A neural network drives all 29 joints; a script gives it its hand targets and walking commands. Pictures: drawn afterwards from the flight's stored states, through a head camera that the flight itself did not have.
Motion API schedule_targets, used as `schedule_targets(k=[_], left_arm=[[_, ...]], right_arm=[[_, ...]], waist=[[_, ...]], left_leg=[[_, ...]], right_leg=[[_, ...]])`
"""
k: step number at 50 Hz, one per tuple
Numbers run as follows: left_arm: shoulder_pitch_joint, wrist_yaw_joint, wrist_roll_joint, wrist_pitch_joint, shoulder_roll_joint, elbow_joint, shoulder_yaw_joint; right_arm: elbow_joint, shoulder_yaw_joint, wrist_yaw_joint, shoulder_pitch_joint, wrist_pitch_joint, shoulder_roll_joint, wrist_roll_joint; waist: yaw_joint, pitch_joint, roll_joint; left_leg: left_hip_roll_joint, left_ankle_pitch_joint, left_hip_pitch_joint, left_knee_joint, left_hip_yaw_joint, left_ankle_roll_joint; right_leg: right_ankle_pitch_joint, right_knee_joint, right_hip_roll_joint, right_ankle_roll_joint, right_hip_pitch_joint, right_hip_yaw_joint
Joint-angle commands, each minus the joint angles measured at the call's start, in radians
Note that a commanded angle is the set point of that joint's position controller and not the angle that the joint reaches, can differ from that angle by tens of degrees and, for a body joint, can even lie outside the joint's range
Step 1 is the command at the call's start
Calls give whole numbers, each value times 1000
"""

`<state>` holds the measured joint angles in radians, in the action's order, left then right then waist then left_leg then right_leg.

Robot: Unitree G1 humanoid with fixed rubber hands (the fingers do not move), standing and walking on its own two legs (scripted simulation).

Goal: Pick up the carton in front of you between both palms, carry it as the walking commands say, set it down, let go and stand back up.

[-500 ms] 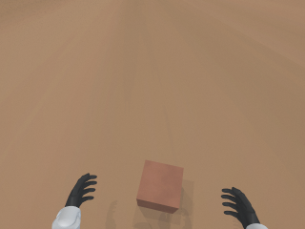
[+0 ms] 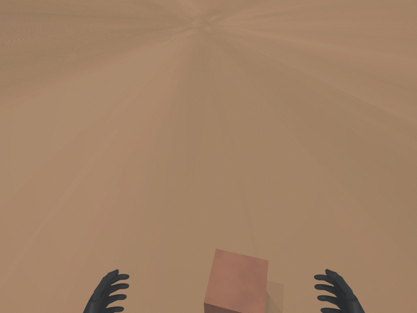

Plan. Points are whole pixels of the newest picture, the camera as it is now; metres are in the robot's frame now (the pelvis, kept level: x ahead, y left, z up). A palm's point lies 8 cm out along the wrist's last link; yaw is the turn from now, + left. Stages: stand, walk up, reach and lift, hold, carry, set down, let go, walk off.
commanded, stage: let go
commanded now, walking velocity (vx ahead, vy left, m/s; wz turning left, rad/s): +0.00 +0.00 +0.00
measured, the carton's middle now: (235, 290) +0.36 -0.08 -0.65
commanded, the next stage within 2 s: stand in 0.08 s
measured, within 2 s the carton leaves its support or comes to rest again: neither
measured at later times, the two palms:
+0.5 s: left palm out of the picture +0.14 +0.22 -0.12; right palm out of the picture +0.10 -0.30 -0.11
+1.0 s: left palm out of the picture +0.14 +0.21 -0.13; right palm out of the picture +0.04 -0.30 -0.13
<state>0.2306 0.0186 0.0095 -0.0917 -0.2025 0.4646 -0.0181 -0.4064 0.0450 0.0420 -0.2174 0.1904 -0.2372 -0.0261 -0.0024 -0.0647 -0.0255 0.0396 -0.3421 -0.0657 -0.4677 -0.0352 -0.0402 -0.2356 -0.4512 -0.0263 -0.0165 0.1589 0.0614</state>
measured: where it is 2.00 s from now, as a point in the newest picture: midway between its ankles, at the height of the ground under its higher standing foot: outside the picture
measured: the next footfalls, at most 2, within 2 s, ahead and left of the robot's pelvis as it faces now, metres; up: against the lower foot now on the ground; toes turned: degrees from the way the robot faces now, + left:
none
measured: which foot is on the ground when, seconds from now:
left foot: down 0.00-1.00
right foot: down 0.00-1.00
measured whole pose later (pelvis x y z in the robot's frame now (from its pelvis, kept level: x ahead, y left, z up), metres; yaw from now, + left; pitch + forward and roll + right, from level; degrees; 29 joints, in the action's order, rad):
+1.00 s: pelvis +0.03 -0.03 -0.02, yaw -7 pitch +3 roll +1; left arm 0.33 -0.03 -0.02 0.00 -0.24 0.76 -0.01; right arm -0.73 0.00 -0.06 -0.39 0.03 -0.28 -0.02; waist 0.02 0.05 -0.01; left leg -0.04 -0.49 -0.17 -0.61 0.10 0.01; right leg -0.38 -0.71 -0.11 0.04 0.37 0.14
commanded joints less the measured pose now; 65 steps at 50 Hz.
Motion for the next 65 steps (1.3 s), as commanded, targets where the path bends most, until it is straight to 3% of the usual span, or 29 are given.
schedule_targets(k=[1,4,5,6,8,10,13,16,21,28,65], left_arm=[[-45,-9,0,20,-89,-95,-27],[-39,-4,-4,14,-86,-91,-29],[114,-31,-58,72,-181,95,-46],[101,-43,-59,93,-210,89,-56],[55,-36,-52,129,-165,102,-43],[38,-20,-46,158,-139,121,-40],[54,-11,-42,177,-148,157,-40],[100,-18,-39,172,-156,192,-34],[130,-29,-37,153,-162,214,-27],[143,-39,-32,132,-161,228,-22],[137,-59,-28,93,-141,291,-22]], right_arm=[[95,23,-16,37,4,-115,5],[104,15,-22,37,10,-109,8],[-26,20,-48,-35,-108,-135,-24],[-36,19,-65,-76,-158,-131,-49],[-64,18,-73,-51,-213,-150,-43],[-83,13,-74,-42,-240,-158,-28],[-107,5,-79,-54,-258,-155,-15],[-133,-2,-85,-98,-253,-161,-7],[-161,-13,-94,-146,-229,-160,4],[-191,-16,-104,-181,-208,-162,10],[-371,-14,-101,-258,-168,-135,1]], waist=[[4,65,-36],[3,65,-26],[5,59,-48],[20,-12,14],[21,-27,22],[21,75,24],[21,161,51],[23,184,40],[24,160,11],[21,137,17],[24,48,38]], left_leg=[[-50,487,-96,64,-17,76],[-37,437,-111,61,-4,69],[-89,-164,-111,40,23,53],[-99,-261,-139,56,-31,38],[-135,-231,-166,62,-78,20],[-157,-146,-153,52,-83,20],[-136,36,-127,-20,-40,34],[-133,181,-113,-75,-13,42],[-138,266,-124,-109,16,39],[-130,282,-129,-123,52,38],[-131,122,-80,-29,87,4]], right_leg=[[181,-7,-59,12,-71,-68],[195,-4,-53,11,-80,-64],[-29,62,90,-20,118,52],[-186,94,87,-19,211,96],[-157,71,63,-16,282,100],[-1,14,47,-6,228,86],[216,-49,55,24,169,119],[320,-100,48,42,170,122],[328,-147,33,57,198,120],[380,-178,27,72,195,134],[244,-124,10,82,220,182]])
